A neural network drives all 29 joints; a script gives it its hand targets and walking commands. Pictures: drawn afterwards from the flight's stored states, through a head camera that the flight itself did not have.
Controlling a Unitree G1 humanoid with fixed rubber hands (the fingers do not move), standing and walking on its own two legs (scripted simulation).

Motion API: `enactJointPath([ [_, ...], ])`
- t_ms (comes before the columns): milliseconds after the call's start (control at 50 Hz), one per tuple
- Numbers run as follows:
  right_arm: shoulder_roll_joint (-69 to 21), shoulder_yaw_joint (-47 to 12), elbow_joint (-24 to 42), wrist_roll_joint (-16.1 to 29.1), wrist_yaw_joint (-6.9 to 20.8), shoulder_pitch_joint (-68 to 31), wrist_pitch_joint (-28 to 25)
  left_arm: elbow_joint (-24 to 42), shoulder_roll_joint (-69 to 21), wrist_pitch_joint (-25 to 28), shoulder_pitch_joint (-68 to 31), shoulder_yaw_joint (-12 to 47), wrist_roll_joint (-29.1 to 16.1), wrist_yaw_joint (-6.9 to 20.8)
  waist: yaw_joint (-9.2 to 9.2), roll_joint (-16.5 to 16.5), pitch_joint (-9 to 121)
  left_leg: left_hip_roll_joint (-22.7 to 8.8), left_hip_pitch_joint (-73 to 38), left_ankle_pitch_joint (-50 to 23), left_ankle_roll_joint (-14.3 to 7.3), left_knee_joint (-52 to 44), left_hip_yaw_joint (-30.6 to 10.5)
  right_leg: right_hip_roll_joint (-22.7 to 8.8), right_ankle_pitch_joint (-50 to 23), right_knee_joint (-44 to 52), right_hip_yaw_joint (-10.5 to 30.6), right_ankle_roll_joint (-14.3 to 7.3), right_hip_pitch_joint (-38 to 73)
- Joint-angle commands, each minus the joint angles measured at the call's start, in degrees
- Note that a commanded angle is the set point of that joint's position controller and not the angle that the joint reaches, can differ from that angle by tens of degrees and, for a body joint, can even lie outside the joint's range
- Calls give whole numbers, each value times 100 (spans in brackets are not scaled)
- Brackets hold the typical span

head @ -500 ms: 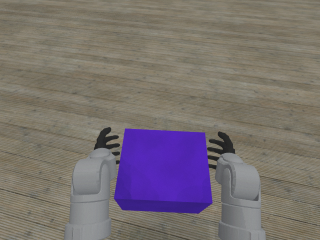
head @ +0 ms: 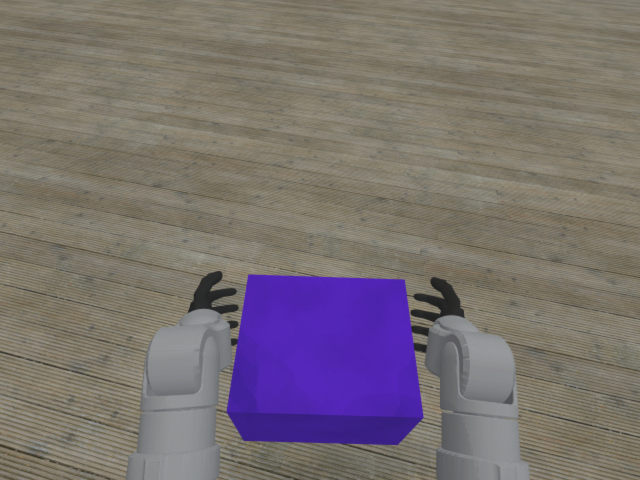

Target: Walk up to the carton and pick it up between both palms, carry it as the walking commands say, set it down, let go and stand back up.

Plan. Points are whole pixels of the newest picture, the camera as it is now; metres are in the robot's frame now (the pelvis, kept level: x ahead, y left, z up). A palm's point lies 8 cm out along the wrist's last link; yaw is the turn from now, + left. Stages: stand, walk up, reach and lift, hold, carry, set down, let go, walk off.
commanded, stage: carry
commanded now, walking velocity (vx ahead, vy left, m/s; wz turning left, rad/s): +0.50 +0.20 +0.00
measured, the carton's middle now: (323, 360) +0.30 +0.01 -0.01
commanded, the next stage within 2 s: none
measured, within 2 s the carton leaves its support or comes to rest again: neither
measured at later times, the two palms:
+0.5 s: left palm (198, 301) +0.30 +0.16 +0.11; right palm (444, 320) +0.30 -0.13 +0.10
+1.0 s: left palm (183, 205) +0.51 +0.25 +0.08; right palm (361, 216) +0.51 -0.04 +0.08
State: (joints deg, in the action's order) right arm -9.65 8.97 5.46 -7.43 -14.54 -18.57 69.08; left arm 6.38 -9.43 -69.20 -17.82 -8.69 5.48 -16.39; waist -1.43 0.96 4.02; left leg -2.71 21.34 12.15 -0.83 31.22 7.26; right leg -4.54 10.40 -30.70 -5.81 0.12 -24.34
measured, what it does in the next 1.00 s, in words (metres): walks ahead: right foot, then left foot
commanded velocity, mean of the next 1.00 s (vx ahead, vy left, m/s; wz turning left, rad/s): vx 0.47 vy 0.19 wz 0.00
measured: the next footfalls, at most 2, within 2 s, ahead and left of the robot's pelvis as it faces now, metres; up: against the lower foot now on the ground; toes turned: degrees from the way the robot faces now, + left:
right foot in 0.52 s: +0.05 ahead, -0.10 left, +0.00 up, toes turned -12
left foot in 0.84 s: +0.27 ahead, +0.20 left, +0.00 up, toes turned +8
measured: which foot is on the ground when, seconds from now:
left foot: down 0.00-0.52, up 0.54-0.82, down 0.84-1.00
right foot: down 0.00-0.26, up 0.28-0.50, down 0.52-0.86, up 0.88-1.00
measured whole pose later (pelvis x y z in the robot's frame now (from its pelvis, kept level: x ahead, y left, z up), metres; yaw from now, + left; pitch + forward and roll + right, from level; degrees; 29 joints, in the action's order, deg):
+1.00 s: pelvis +0.21 +0.11 +0.01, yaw -3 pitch +5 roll +0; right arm -10.3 7.9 7.7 -7.1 -15.1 -20.3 69.3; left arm 11.6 -9.6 -70.8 -18.3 -10.2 5.6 -16.4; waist -0.7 1.3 0.9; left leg -1.4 17.2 11.2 -3.0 23.3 11.9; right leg -6.4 25.0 -56.1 -5.6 1.7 -25.1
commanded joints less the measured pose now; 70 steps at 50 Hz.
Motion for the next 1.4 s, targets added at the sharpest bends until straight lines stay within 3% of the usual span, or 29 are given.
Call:
enactJointPath([
  [0,-5744,-3794,433,2598,2487,-3352,-39,302,-6012,1,-3545,3958,-2663,2744,85,-580,1378,-472,-16,2990,-148,-1330,-604,79,1904,194,-15,0,582],
  [100,-5575,-3863,493,2523,2476,-3295,61,187,-6048,-82,-3465,3748,-2596,2750,-52,-98,1380,-180,390,2660,59,-864,138,217,1438,201,-518,73,1464],
  [140,-5486,-3887,520,2522,2493,-3395,86,-69,-5993,-120,-3296,3583,-2527,2748,-67,1289,1290,403,-35,1472,203,1114,718,-636,2192,1619,658,-84,764],
  [160,-5488,-3920,516,2569,2506,-3472,86,-182,-5959,-137,-3274,3548,-2503,2737,3,1434,1265,375,-382,1001,182,1609,461,-1294,2886,2464,1462,-236,189],
  [200,-5611,-3934,436,2629,2489,-3490,63,-39,-5926,-153,-3491,3724,-2521,2721,145,1235,1312,252,-1358,1251,-107,791,139,-1312,2813,2608,901,92,-356],
  [240,-5691,-3864,385,2683,2469,-3427,64,119,-6024,-139,-3574,3826,-2411,2684,244,18,1518,242,-2135,1555,-288,-1547,277,-367,1933,949,-370,542,-128],
  [260,-5630,-3784,384,2615,2449,-3321,46,199,-6091,-141,-3597,3862,-2383,2688,333,-1486,1244,-1061,-2141,2870,-724,-2611,-1655,303,1485,-624,-1078,777,-989],
  [280,-5722,-3820,426,2651,2448,-3456,42,282,-6154,-124,-3669,3872,-2355,2703,190,-2001,877,-1960,-1240,3710,-1049,-3099,-2722,-25,1313,-1812,-431,487,-1036],
  [340,-5873,-4017,665,2749,2485,-3606,96,470,-6166,-50,-3605,3909,-2483,2689,78,-556,1302,-1368,-1370,1918,-638,-2444,-1298,-109,877,-1849,8,185,-488],
  [380,-5813,-4007,788,2741,2455,-3548,100,451,-6049,-60,-3473,3899,-2512,2651,145,-475,1524,-1070,-1785,1462,-649,-2065,-679,125,1176,-999,-276,220,-143],
  [440,-5716,-3845,537,2558,2420,-3129,135,356,-5927,-165,-3368,3841,-2499,2665,226,-903,1533,-1161,-2006,1639,-859,-1986,-795,217,1079,21,-515,154,150],
  [480,-5693,-3766,425,2447,2405,-2965,146,230,-5987,-215,-3292,3811,-2525,2688,144,-488,1761,-850,-1311,1674,-588,-1312,-287,86,396,1199,-620,18,1718],
  [500,-5661,-3739,402,2417,2410,-3054,153,106,-5994,-224,-3131,3752,-2543,2694,34,-53,1976,-645,-380,1566,-325,-561,-33,-433,651,1289,-26,-141,2909],
  [540,-5732,-3991,471,2554,2461,-3500,182,-59,-5872,-151,-3080,3602,-2447,2701,-133,1512,972,-67,2456,1435,164,1404,37,-2729,3323,2526,3509,-1195,3351],
  [580,-5847,-4014,528,2663,2496,-3731,158,64,-5976,-144,-3308,3612,-2500,2660,-35,596,743,-397,2745,764,117,1952,-683,-2439,2298,2478,2610,-1016,3148],
  [640,-6048,-4056,635,2834,2476,-3681,103,402,-6106,-53,-3375,3668,-2557,2621,-41,688,1152,-235,1937,147,224,1271,-359,-1529,141,2006,891,-587,3215],
  [760,-5894,-4099,774,2804,2406,-3457,119,705,-5753,-69,-3242,3736,-2458,2602,-33,1193,1264,189,176,-528,120,-185,320,-1299,-894,1568,-21,-284,2534],
  [820,-5889,-4062,597,2761,2427,-3129,159,739,-5700,-137,-3160,3841,-2382,2604,133,406,1921,309,-2115,-597,-65,-1005,646,-815,-1261,-136,-698,80,1756],
  [840,-5812,-3998,502,2679,2432,-2936,176,690,-5657,-182,-3106,3855,-2349,2628,259,-264,2375,-599,-3316,246,-346,-1031,-671,-662,-253,-1516,-628,238,707],
  [860,-5715,-3784,248,2562,2404,-2825,123,690,-5711,-239,-3303,3966,-2432,2659,342,-2086,2349,-1626,-4168,148,-1027,-1494,-2791,155,1890,-2961,-765,315,-1111],
  [880,-5793,-3828,281,2553,2376,-2862,104,480,-5717,-245,-3182,3927,-2383,2686,298,-1914,2080,-1894,-4043,-19,-1284,-1617,-3029,50,2358,-3714,-134,113,-1851],
  [940,-6054,-3936,627,2607,2356,-3110,-19,848,-6020,-113,-3615,4138,-2693,2708,263,-500,2052,-1544,-3407,-1082,-1069,-1528,-1734,-413,1415,-2742,361,87,-1535],
  [1100,-5759,-3929,1031,2616,2385,-2895,41,940,-5942,-60,-3004,3987,-2534,2520,222,-950,1938,-963,-2917,-3244,-716,-1089,-187,180,-154,156,-478,23,1],
  [1160,-5593,-3919,826,2484,2406,-2739,121,679,-5903,-115,-2816,3845,-2460,2581,89,-369,2140,-560,-1781,-2458,-183,-69,201,-233,-1784,782,-418,-155,1993],
  [1200,-5545,-4042,850,2557,2404,-2892,213,328,-5878,-76,-2527,3720,-2339,2622,27,804,2354,-128,-433,-387,166,927,47,-1598,-3635,511,1191,-1000,3229],
  [1220,-5578,-4076,798,2612,2427,-3006,227,256,-5928,-53,-2537,3693,-2339,2623,17,1174,2209,21,60,863,211,1246,-33,-1791,-4182,634,1457,-1250,3406],
  [1260,-5717,-4131,762,2738,2467,-3243,215,292,-6013,-13,-2803,3685,-2317,2608,8,954,2113,-79,593,1847,179,726,-432,-1709,-4554,656,1231,-1121,3740],
  [1340,-5937,-3972,744,2719,2494,-3204,146,543,-6065,62,-2949,3792,-2366,2559,125,495,2418,-281,-1581,-999,224,-1025,-182,-937,-3442,305,-10,-112,2304],
  [1380,-5872,-3823,707,2650,2454,-3135,107,831,-5966,34,-3215,3981,-2522,2567,141,-335,2467,-772,-2382,-4366,106,-152,-438,-566,-2675,-273,-354,89,1503],
])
